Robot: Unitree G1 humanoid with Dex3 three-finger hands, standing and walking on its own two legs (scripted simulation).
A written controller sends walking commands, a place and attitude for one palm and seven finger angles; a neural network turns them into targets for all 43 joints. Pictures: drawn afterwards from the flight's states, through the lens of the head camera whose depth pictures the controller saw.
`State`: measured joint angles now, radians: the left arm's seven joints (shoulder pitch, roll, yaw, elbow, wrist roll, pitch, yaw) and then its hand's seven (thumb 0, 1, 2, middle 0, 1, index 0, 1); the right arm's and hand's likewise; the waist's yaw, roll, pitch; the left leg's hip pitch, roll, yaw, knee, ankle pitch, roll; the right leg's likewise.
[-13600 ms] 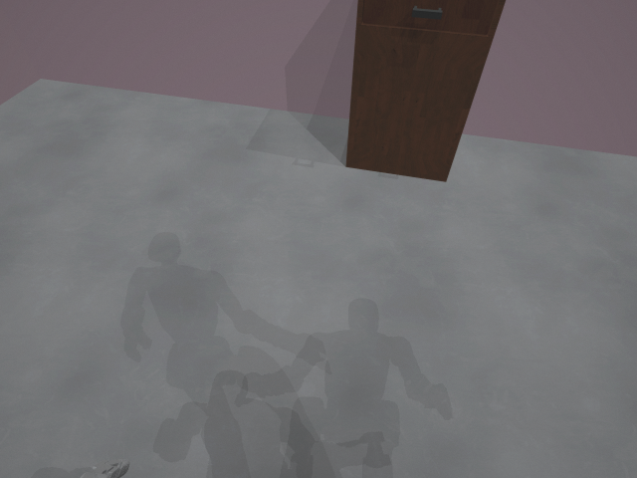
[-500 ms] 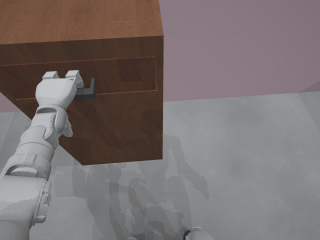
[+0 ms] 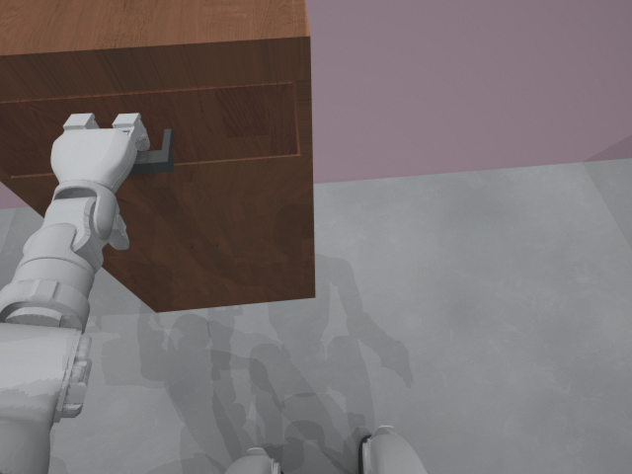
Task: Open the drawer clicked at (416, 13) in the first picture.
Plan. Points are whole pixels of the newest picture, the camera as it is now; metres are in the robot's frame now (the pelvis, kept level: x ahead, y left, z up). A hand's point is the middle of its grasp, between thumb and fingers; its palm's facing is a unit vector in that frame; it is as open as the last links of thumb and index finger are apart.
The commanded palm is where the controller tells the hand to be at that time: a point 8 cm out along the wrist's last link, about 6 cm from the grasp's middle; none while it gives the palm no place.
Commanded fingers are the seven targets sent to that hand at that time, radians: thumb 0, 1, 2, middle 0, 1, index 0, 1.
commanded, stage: lower the fingers behind the handle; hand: left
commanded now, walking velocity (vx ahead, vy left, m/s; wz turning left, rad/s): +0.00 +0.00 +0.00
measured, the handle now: (136, 151) +0.54 +0.25 +0.04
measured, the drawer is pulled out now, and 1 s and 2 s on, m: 0.00 0.00 0.00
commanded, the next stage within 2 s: lift the fingers back up to retry in 0.24 s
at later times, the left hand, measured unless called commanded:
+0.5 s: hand (114, 181) +0.48 +0.26 +0.05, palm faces -0.06 +0.04 -1.00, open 13.8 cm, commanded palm +0.47 +0.25 +0.09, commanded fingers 0.00 -0.50 0.30 -0.30 -1.20 -0.30 -1.20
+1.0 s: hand (92, 152) +0.49 +0.26 +0.10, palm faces +0.00 +0.00 -1.00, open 13.8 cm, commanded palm +0.45 +0.26 +0.15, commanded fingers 0.00 -0.50 0.30 -0.30 -1.20 -0.30 -1.20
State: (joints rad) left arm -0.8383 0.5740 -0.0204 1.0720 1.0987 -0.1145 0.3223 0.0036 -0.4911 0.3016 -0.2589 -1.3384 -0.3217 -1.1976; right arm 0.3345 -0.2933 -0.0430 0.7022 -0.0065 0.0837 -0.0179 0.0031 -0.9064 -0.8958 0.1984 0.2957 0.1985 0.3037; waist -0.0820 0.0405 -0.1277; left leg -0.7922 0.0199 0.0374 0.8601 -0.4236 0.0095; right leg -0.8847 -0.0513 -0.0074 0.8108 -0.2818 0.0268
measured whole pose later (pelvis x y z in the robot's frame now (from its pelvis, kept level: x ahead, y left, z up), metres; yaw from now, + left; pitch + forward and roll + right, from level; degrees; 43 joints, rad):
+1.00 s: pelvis +0.04 +0.01 +0.03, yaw +0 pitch +15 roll -1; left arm -0.68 0.52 0.00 0.83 1.04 -0.06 0.21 0.00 -0.49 0.30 -0.32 -1.20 -0.32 -1.20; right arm 0.30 -0.28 -0.06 0.69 0.01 0.11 -0.01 0.00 -0.91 -0.90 0.20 0.30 0.20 0.30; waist -0.04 0.07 -0.11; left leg -0.52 0.02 0.04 0.64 -0.39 0.01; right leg -0.61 -0.05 -0.02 0.60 -0.26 0.04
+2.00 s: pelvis +0.02 +0.00 +0.03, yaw +0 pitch +14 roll +0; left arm -0.71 0.53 0.00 0.91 1.08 -0.14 0.24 0.00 -0.49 0.30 -0.32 -1.20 -0.32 -1.20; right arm 0.32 -0.28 -0.07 0.72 0.01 0.08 -0.03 0.01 -0.91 -0.90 0.20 0.30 0.20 0.30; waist -0.05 0.05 -0.09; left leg -0.50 0.01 0.04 0.63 -0.36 0.01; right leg -0.60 -0.05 -0.01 0.60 -0.23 0.03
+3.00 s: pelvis +0.03 +0.00 +0.03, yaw +0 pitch +14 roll +0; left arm -0.72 0.52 -0.01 0.91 1.08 -0.11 0.24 0.00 -0.49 0.30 -0.32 -1.20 -0.32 -1.20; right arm 0.27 -0.28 -0.06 0.70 0.01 0.08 -0.04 0.00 -0.91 -0.90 0.20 0.30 0.20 0.30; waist -0.04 0.06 -0.09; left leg -0.49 0.02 0.03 0.62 -0.37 0.00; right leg -0.59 -0.05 -0.02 0.61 -0.25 0.02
